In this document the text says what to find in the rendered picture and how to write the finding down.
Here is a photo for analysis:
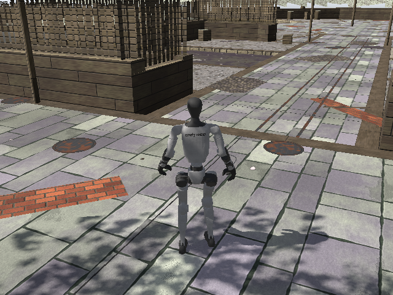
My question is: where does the robot left forearm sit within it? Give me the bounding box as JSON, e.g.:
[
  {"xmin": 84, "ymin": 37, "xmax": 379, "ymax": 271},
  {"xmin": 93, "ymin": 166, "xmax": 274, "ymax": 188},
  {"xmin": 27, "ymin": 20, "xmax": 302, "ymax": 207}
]
[{"xmin": 160, "ymin": 148, "xmax": 171, "ymax": 167}]

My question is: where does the robot head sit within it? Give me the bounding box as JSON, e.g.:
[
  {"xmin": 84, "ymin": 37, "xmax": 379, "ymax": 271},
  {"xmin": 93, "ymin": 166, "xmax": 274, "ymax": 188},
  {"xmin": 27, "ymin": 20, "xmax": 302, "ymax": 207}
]
[{"xmin": 185, "ymin": 97, "xmax": 206, "ymax": 127}]

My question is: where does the left robot upper arm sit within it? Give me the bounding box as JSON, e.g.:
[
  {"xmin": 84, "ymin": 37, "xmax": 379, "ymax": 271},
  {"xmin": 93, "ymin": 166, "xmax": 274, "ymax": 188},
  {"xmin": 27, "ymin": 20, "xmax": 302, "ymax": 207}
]
[{"xmin": 165, "ymin": 124, "xmax": 182, "ymax": 158}]

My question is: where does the robot left hand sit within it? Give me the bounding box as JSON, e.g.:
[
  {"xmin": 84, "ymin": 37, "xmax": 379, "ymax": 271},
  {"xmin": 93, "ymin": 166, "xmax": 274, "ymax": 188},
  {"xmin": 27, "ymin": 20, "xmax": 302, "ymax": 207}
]
[{"xmin": 158, "ymin": 163, "xmax": 172, "ymax": 176}]

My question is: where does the right robot upper arm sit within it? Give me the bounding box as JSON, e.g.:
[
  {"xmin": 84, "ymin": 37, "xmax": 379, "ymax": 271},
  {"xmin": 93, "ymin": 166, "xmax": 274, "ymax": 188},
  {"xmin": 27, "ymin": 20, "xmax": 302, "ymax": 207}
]
[{"xmin": 208, "ymin": 124, "xmax": 227, "ymax": 157}]

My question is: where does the robot right forearm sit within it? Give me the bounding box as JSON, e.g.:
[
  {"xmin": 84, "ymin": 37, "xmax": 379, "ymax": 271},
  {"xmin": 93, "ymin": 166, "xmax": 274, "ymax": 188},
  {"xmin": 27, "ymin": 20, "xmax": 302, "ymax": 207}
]
[{"xmin": 221, "ymin": 147, "xmax": 234, "ymax": 170}]

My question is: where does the robot right hand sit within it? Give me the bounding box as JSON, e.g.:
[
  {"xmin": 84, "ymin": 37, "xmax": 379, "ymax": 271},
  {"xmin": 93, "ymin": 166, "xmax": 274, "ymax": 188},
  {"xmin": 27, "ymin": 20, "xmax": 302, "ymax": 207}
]
[{"xmin": 222, "ymin": 167, "xmax": 236, "ymax": 181}]

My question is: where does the left robot thigh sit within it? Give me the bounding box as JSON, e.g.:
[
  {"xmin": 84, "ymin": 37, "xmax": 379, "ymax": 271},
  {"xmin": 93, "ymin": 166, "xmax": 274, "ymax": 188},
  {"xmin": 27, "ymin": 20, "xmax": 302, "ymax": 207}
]
[{"xmin": 176, "ymin": 171, "xmax": 189, "ymax": 215}]

